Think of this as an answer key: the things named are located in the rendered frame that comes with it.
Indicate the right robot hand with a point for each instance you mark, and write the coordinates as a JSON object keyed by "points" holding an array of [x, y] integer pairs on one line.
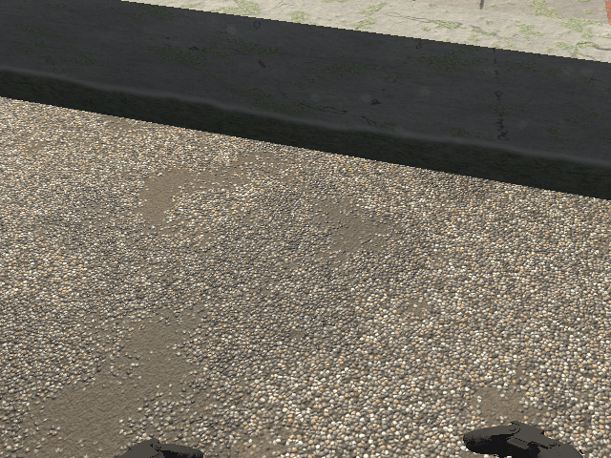
{"points": [[519, 441]]}

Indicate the left robot hand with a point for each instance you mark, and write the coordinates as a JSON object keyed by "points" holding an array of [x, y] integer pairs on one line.
{"points": [[153, 449]]}

